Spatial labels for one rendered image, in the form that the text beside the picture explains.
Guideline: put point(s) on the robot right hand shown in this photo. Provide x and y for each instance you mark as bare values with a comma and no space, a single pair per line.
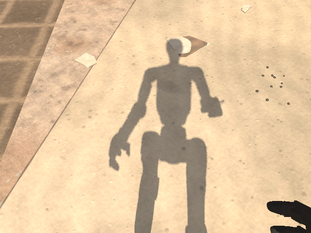
296,211

